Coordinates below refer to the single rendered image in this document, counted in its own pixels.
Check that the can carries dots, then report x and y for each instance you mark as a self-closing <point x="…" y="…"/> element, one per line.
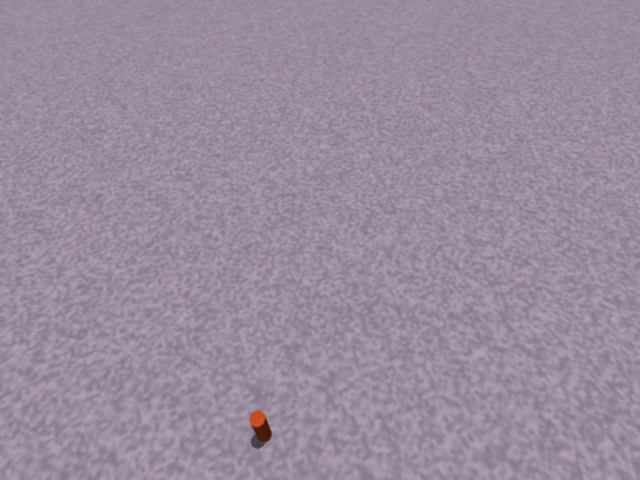
<point x="260" y="426"/>

